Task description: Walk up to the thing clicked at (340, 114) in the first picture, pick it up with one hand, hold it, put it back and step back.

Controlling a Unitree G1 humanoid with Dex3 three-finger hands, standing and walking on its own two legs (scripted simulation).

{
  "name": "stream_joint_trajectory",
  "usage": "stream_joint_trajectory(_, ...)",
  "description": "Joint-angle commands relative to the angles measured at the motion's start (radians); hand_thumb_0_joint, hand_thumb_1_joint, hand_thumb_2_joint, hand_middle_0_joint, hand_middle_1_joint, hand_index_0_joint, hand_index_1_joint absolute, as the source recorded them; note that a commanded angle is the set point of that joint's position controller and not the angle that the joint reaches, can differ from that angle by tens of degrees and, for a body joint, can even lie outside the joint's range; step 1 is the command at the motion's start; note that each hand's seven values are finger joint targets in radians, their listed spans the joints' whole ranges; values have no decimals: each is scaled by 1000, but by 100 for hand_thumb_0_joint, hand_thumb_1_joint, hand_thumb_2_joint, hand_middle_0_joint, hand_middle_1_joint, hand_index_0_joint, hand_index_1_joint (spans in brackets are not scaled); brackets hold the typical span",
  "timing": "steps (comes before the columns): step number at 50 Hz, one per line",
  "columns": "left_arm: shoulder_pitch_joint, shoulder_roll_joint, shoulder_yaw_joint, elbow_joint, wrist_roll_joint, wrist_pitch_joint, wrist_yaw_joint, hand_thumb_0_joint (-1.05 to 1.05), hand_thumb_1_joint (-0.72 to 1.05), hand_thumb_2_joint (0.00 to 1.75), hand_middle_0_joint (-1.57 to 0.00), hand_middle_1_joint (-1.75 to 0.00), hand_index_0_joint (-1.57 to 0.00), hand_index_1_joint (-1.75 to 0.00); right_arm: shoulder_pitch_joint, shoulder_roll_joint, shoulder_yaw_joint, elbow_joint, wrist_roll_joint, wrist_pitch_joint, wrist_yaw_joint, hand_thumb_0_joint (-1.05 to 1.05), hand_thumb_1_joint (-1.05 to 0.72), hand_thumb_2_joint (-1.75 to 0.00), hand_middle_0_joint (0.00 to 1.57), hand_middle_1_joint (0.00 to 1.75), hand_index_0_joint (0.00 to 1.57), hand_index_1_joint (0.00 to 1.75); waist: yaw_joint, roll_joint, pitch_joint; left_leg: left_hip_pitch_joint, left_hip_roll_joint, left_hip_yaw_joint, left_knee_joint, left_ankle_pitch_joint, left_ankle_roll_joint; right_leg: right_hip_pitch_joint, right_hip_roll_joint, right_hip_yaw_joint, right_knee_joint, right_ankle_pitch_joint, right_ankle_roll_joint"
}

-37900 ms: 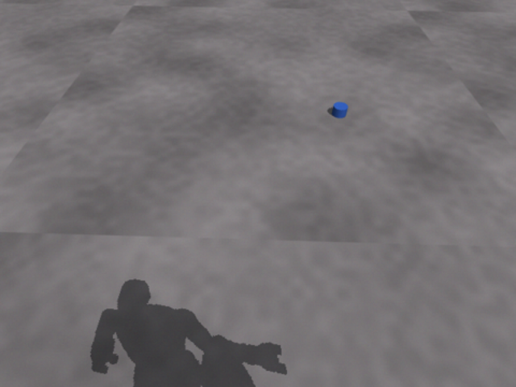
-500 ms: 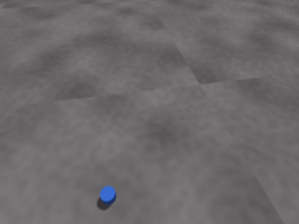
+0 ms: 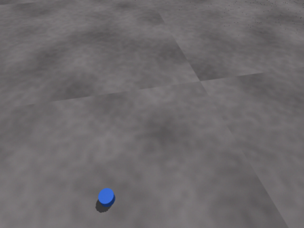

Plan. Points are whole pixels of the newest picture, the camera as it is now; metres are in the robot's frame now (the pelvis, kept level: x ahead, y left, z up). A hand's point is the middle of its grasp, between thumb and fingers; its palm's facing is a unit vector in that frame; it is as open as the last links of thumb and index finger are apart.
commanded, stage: stand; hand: left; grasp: from above
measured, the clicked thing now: (106, 197) +0.46 +0.28 -0.75
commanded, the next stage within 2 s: step back in 1.16 s
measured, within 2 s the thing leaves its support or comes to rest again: neither
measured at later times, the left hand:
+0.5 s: hand out of the picture +0.08 +0.24 -0.16, palm faces -0.01 -0.94 -0.34, open 7.4 cm
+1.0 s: hand out of the picture +0.08 +0.23 -0.16, palm faces -0.03 -0.94 -0.34, open 7.4 cm
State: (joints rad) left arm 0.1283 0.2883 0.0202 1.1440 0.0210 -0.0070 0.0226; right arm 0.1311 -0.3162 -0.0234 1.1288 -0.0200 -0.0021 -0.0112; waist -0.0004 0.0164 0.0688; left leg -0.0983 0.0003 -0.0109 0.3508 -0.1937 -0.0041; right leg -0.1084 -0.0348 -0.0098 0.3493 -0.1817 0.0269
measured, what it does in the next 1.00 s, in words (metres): stands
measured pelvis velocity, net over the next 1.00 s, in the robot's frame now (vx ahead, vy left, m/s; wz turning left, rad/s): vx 0.00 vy -0.01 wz -0.02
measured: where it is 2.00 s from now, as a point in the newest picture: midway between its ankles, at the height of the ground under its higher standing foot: outside the picture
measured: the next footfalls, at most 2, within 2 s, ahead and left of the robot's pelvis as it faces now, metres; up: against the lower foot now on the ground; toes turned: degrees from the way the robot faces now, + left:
right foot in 1.90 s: -0.12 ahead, -0.10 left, +0.00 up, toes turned -4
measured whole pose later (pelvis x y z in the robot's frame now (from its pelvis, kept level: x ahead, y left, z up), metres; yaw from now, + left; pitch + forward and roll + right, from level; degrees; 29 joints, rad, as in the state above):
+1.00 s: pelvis +0.00 -0.01 +0.00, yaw -1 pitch -3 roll +0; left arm 0.11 0.33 0.01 1.14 0.01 -0.01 0.01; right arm 0.12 -0.33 -0.02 1.14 -0.02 -0.01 0.00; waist -0.01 0.01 0.06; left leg -0.08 0.02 0.00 0.32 -0.18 -0.02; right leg -0.11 -0.01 0.00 0.34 -0.17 0.01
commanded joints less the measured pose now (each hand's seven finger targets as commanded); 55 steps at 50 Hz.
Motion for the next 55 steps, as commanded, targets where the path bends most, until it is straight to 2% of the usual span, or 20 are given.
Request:
stream_joint_trajectory(1, -32, 204, 41, -54, -2, -16, 7, 0, 90, 90, -20, -30, -20, -30, -22, -181, -29, -51, 3, -21, -14, 0, -90, -90, 20, 30, 20, 30, -1, -35, -50, -22, 106, -75, -67, 118, 17, 7, -85, 82, -61, 104, -33)
stream_joint_trajectory(4, -42, 209, 42, -59, 0, -18, 7, 0, 90, 90, -20, -30, -20, -30, -32, -189, -31, -50, 1, -20, -13, 0, -90, -90, 20, 30, 20, 30, 2, -31, -63, -13, 112, -75, -58, 137, 19, 16, -89, 83, -61, 120, -35)
stream_joint_trajectory(7, -50, 205, 43, -62, -4, -20, 6, 0, 90, 90, -20, -30, -20, -30, -38, -194, -32, -50, 3, -23, -14, 0, -90, -90, 20, 30, 20, 30, 2, -16, -89, 6, 116, -68, -51, 180, 19, 34, -90, 83, -52, 184, -37)
stream_joint_trajectory(8, -51, 212, 43, -60, -4, -20, 7, 0, 90, 90, -20, -30, -20, -30, -36, -189, -31, -48, 2, -23, -13, 0, -90, -90, 20, 30, 20, 30, 0, -24, -91, 3, 114, -69, -58, 172, 17, 37, -90, 80, -53, 181, -36)
stream_joint_trajectory(10, -55, 216, 43, -61, -3, -19, 6, 0, 90, 90, -20, -30, -20, -30, -40, -193, -31, -48, 2, -20, -11, 0, -90, -90, 20, 30, 20, 30, 1, -30, -64, -15, 111, -68, -69, 111, 16, 19, -87, 85, -72, 111, -34)
stream_joint_trajectory(11, -66, 218, 44, -68, -3, -20, 5, 0, 90, 90, -20, -30, -20, -30, -44, -198, -31, -52, 1, -23, -11, 0, -90, -90, 20, 30, 20, 30, 0, -10, -79, 0, 116, -66, -65, 143, 18, 27, -92, 89, -66, 150, -36)
stream_joint_trajectory(14, -68, 216, 43, -66, -3, -21, 5, 0, 90, 90, -20, -30, -20, -30, -47, -195, -31, -51, 2, -22, -10, 0, -90, -90, 20, 30, 20, 30, 0, -18, -85, 7, 121, -68, -64, 163, 18, 29, -91, 83, -60, 161, -37)
stream_joint_trajectory(16, -70, 222, 44, -63, -6, -19, 3, 0, 90, 90, -20, -30, -20, -30, -44, -197, -31, -47, 1, -22, -11, 0, -90, -90, 20, 30, 20, 30, -1, -21, -73, -1, 118, -66, -76, 133, 17, 21, -87, 85, -65, 132, -38)
stream_joint_trajectory(18, -77, 224, 44, -68, -7, -20, 1, 0, 90, 90, -20, -30, -20, -30, -43, -203, -30, -48, 2, -25, -11, 0, -90, -90, 20, 30, 20, 30, -1, 1, -91, 1, 121, -65, -74, 162, 15, 39, -92, 88, -57, 164, -42)
stream_joint_trajectory(25, -69, 228, 41, -60, -5, -15, -4, 0, 90, 90, -20, -30, -20, -30, -57, -205, -30, -44, 2, -27, -9, 0, -90, -90, 20, 30, 20, 30, 5, -21, -64, 5, 123, -70, -96, 82, 16, -7, -81, 86, -72, 69, -42)
stream_joint_trajectory(27, -72, 230, 39, -62, -6, -16, -5, 0, 90, 90, -20, -30, -20, -30, -50, -203, -28, -42, 3, -28, -7, 0, -90, -90, 20, 30, 20, 30, 0, -20, -67, 15, 126, -69, -91, 122, 13, -6, -81, 88, -68, 87, -44)
stream_joint_trajectory(28, -67, 225, 37, -63, -5, -16, -4, 0, 90, 90, -20, -30, -20, -30, -49, -209, -30, -40, 3, -27, -7, 0, -90, -90, 20, 30, 20, 30, 1, -14, -65, 0, 122, -68, -93, 92, 13, -6, -81, 90, -76, 72, -42)
stream_joint_trajectory(30, -65, 230, 36, -67, -6, -20, -3, 0, 90, 90, -20, -30, -20, -30, -55, -213, -34, -43, 2, -27, -5, 0, -90, -90, 20, 30, 20, 30, -1, -18, -89, 28, 128, -65, -77, 139, 17, 1, -87, 94, -68, 126, -45)
stream_joint_trajectory(34, -64, 239, 35, -65, -7, -21, -4, 0, 90, 90, -20, -30, -20, -30, -46, -206, -29, -38, 2, -24, -4, 0, -90, -90, 20, 30, 20, 30, -3, -19, -67, 4, 123, -64, -90, 90, 16, -6, -84, 96, -74, 84, -44)
stream_joint_trajectory(40, -61, 245, 34, -72, -8, -23, -3, 0, 90, 90, -20, -30, -20, -30, -44, -211, -30, -40, 5, -26, -5, 0, -90, -90, 20, 30, 20, 30, -5, -15, -102, 34, 130, -59, -76, 156, 16, 8, -90, 100, -53, 170, -48)
stream_joint_trajectory(46, -57, 240, 29, -66, -10, -22, -5, 0, 90, 90, -20, -30, -20, -30, -47, -212, -27, -37, 4, -23, -2, 0, -90, -90, 20, 30, 20, 30, -1, -21, -56, 4, 125, -58, -89, 91, 14, -11, -83, 102, -72, 99, -45)
stream_joint_trajectory(50, -58, 251, 32, -69, -10, -22, -6, 0, 90, 90, -20, -30, -20, -30, -43, -209, -26, -41, 4, -24, -1, 0, -90, -90, 20, 30, 20, 30, -4, -25, -62, -3, 124, -59, -97, 75, 14, -14, -82, 104, -76, 71, -47)
stream_joint_trajectory(51, -57, 247, 31, -70, -8, -21, -6, 0, 90, 90, -20, -30, -20, -30, -48, -217, -28, -42, 4, -24, -1, 0, -90, -90, 20, 30, 20, 30, -1, -19, -62, 5, 127, -60, -94, 78, 14, -15, -80, 102, -74, 70, -47)
stream_joint_trajectory(52, -56, 245, 31, -73, -9, -22, -7, 0, 90, 90, -20, -30, -20, -30, -52, -223, -30, -43, 3, -26, -2, 0, -90, -90, 20, 30, 20, 30, 1, -7, -80, 21, 130, -57, -84, 104, 18, -11, -87, 109, -70, 115, -49)
stream_joint_trajectory(55, -58, 249, 30, -75, -9, -24, -7, 0, 90, 90, -20, -30, -20, -30, -45, -218, -28, -42, 5, -25, -1, 0, -90, -90, 20, 30, 20, 30, -2, -12, -76, 13, 130, -58, -89, 101, 14, -10, -84, 105, -70, 109, -47)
